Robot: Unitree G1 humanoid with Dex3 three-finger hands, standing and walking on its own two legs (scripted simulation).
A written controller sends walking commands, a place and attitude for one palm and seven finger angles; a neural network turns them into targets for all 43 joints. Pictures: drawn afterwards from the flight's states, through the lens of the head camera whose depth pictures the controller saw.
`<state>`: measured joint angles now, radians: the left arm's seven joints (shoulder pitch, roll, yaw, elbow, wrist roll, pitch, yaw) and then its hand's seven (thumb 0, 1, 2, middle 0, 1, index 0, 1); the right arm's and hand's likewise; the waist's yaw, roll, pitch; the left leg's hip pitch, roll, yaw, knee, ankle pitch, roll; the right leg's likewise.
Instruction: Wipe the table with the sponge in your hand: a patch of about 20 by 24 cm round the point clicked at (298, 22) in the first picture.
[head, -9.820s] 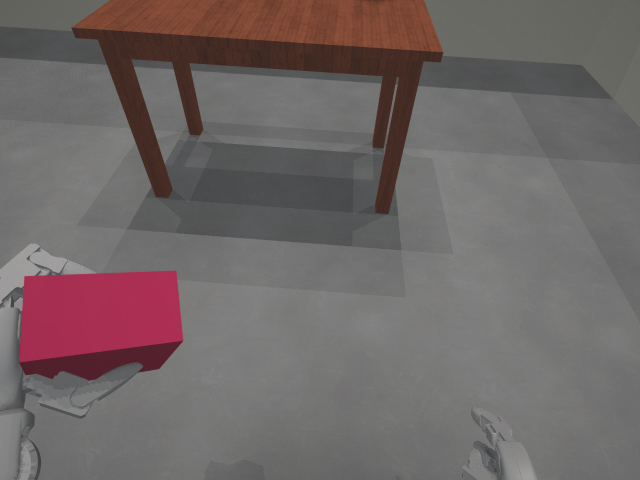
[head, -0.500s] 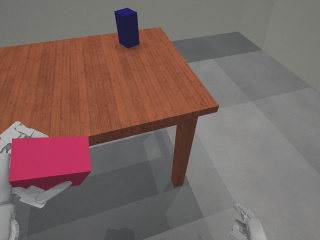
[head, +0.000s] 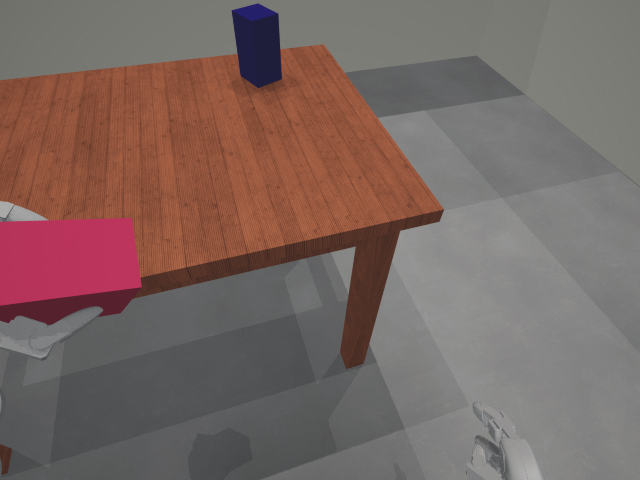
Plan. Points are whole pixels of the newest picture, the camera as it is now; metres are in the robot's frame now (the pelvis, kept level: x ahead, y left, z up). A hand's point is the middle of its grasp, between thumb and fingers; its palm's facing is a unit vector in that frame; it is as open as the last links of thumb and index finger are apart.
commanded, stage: look again from close up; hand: left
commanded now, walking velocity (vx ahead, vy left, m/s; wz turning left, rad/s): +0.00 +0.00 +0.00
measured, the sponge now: (81, 275) +0.26 +0.26 +0.17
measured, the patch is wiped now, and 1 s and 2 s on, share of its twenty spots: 0.00 0.00 0.00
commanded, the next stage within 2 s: shuffle to correct the standing spot in 0.08 s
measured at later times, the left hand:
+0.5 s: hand (74, 247) +0.29 +0.29 +0.16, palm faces +0.38 -0.86 -0.34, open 10.7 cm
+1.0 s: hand (97, 172) +0.39 +0.30 +0.18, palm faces +0.31 -0.85 -0.43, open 10.6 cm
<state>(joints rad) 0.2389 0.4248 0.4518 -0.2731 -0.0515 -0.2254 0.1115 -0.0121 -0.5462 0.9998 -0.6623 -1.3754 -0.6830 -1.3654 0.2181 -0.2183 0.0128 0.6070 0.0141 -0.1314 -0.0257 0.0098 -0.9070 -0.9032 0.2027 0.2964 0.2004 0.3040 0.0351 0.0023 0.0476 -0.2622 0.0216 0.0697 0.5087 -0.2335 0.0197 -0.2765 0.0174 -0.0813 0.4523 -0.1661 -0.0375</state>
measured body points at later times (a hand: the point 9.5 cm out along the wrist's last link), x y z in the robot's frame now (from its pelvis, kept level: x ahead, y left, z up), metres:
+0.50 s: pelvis +0.07 +0.05 -0.01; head +0.08 +0.07 +0.44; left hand +0.27 +0.34 +0.18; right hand +0.26 -0.17 -0.07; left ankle +0.03 +0.10 -0.74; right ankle +0.05 -0.09 -0.74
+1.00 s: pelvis +0.14 +0.08 +0.00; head +0.17 +0.09 +0.44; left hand +0.37 +0.35 +0.20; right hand +0.28 -0.15 -0.09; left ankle +0.12 +0.15 -0.74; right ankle +0.17 -0.02 -0.69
